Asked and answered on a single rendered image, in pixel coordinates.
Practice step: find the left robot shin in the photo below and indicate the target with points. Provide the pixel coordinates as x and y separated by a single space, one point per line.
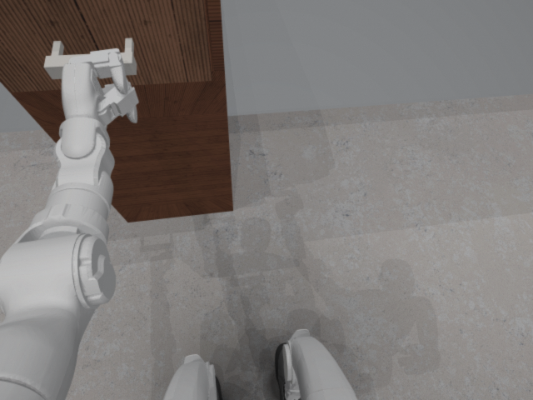
193 358

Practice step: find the right robot thigh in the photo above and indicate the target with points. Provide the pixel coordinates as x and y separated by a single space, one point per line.
319 377

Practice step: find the cabinet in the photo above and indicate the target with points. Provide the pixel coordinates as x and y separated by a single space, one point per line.
175 161

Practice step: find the robot left hand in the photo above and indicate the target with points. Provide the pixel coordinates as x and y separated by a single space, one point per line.
83 96

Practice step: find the handle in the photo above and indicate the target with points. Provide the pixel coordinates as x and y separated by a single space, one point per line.
54 63

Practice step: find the robot left forearm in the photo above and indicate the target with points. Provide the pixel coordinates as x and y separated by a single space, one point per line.
81 197

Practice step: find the robot left upper arm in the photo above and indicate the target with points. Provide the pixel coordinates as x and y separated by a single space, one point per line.
49 290

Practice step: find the drawer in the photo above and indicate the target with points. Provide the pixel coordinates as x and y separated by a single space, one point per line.
170 39

